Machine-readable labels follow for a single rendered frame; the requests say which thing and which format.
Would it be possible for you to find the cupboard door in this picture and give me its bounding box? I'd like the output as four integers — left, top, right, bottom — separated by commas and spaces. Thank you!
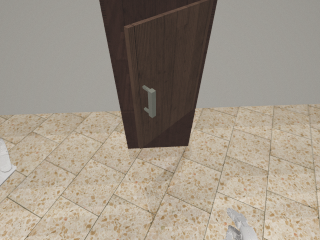
124, 0, 214, 149

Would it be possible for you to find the robot right hand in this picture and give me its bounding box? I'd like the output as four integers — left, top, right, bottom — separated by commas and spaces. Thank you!
223, 208, 258, 240

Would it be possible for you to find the handle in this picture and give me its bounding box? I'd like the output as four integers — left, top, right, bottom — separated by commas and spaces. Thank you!
142, 85, 156, 118

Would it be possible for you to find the robot left hand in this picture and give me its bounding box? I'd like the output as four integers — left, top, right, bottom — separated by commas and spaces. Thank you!
0, 138, 17, 186

